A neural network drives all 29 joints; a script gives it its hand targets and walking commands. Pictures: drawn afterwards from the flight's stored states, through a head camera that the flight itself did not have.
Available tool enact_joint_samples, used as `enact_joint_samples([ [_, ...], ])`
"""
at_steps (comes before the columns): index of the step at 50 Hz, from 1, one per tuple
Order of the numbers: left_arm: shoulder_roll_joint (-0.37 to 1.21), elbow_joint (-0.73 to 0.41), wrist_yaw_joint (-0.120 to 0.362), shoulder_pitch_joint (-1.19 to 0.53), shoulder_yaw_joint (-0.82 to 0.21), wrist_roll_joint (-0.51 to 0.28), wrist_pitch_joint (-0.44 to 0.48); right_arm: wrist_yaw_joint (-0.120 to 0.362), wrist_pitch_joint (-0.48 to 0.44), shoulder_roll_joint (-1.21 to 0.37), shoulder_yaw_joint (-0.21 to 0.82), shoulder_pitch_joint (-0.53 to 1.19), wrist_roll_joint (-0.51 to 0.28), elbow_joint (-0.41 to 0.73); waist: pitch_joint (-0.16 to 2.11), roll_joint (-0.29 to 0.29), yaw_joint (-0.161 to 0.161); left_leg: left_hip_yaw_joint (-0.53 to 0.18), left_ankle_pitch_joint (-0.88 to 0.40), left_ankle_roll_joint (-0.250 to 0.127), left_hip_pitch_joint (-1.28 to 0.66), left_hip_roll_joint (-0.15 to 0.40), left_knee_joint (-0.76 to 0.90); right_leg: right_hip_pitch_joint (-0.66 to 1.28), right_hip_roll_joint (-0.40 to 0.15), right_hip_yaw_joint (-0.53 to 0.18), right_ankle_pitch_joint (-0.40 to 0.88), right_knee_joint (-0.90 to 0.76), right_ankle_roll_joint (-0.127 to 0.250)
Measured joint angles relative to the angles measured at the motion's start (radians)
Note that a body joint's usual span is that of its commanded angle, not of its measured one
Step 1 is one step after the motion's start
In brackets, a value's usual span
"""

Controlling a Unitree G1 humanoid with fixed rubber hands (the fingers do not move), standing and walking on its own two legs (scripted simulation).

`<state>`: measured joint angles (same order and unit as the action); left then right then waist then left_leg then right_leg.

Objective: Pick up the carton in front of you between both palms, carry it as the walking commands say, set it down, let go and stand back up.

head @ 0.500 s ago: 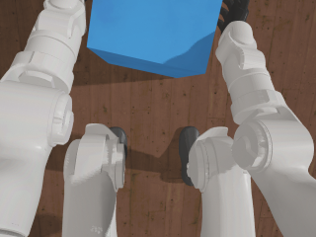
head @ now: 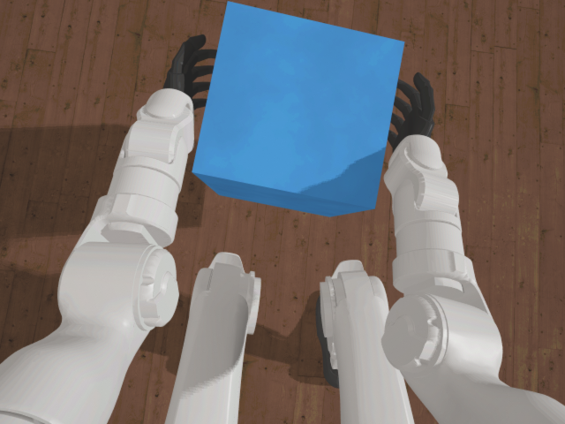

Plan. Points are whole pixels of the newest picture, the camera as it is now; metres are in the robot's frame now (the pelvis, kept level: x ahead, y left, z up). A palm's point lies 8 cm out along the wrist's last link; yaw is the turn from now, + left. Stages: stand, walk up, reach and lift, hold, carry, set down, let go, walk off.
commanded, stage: reach and lift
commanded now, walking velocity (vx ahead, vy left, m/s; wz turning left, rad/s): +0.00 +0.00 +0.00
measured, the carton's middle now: (291, 135) +0.51 +0.02 -0.15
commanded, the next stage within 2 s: none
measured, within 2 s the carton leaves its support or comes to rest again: neither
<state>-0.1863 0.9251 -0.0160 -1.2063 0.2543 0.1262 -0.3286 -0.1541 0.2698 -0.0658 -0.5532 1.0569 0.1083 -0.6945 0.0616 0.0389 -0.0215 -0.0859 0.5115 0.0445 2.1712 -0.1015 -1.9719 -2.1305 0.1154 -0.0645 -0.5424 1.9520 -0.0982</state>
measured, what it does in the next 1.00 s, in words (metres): rises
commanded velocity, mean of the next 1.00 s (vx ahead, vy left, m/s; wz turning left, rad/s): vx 0.00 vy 0.00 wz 0.00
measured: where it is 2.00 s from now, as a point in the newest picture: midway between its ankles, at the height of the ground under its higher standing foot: (277, 351)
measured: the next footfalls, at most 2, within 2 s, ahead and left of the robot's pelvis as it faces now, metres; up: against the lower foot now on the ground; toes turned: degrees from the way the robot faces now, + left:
none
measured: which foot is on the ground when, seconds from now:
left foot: down 0.00-1.00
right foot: down 0.00-1.00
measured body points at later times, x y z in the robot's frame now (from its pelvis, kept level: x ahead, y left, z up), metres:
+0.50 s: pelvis +0.03 -0.01 +0.12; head +0.24 +0.03 +0.52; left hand +0.49 +0.17 +0.06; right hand +0.48 -0.14 +0.07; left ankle +0.12 +0.12 -0.40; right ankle +0.12 -0.14 -0.40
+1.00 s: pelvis +0.08 -0.01 +0.27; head +0.18 +0.01 +0.71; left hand +0.44 +0.16 +0.22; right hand +0.45 -0.14 +0.23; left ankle +0.12 +0.12 -0.40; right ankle +0.12 -0.14 -0.40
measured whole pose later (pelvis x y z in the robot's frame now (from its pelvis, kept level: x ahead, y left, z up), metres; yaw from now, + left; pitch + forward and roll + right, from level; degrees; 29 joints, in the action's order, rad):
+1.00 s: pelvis +0.08 -0.01 +0.27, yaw +3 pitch +22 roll +0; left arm 0.08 0.62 -0.03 -0.46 0.30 0.19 -0.32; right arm -0.08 0.27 -0.16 -0.38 0.44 0.18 -0.57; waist 0.21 0.02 -0.01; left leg -0.13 0.41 0.03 1.00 -0.08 -1.02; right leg -0.98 0.09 -0.13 -0.43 1.02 -0.03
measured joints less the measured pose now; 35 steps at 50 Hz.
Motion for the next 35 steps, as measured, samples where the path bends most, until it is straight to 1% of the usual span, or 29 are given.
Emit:
enact_joint_samples([
  [5,0.045,-0.016,0.014,0.037,0.078,0.079,-0.007,0.023,0.022,-0.015,-0.028,-0.018,0.06,0.006,0.054,-0.006,0.0,-0.004,-0.019,0.001,-0.065,0.0,0.099,0.06,0.011,-0.011,0.022,-0.096,0.002],
  [9,0.073,-0.06,0.021,0.083,0.107,0.104,-0.012,0.034,0.031,-0.024,-0.025,-0.045,0.079,0.028,0.086,-0.003,0.002,-0.003,-0.026,0.002,-0.114,0.003,0.164,0.104,0.016,-0.021,0.033,-0.157,0.004],
  [15,0.102,-0.145,0.021,0.179,0.098,0.09,-0.025,0.038,0.038,-0.04,0.014,-0.118,0.069,0.077,0.12,0.001,0.002,-0.006,-0.026,0.004,-0.199,0.004,0.247,0.184,0.015,-0.029,0.035,-0.235,0.013],
  [21,0.13,-0.205,0.006,0.282,0.073,0.061,-0.034,0.033,0.04,-0.05,0.059,-0.211,0.043,0.111,0.148,-0.002,0.002,-0.014,-0.019,0.005,-0.315,0.002,0.328,0.298,0.01,-0.031,0.028,-0.315,0.023],
  [28,0.162,-0.225,-0.005,0.393,0.06,0.048,-0.028,0.035,0.033,-0.057,0.095,-0.312,0.028,0.109,0.17,-0.007,0.004,-0.021,-0.016,0.0,-0.492,0.004,0.443,0.474,0.006,-0.037,0.027,-0.43,0.034],
  [35,0.197,-0.231,-0.009,0.502,0.063,0.054,-0.009,0.048,0.018,-0.069,0.115,-0.408,0.04,0.095,0.182,-0.011,0.007,-0.027,-0.03,-0.006,-0.694,0.007,0.589,0.675,-0.002,-0.048,0.042,-0.574,0.045],
])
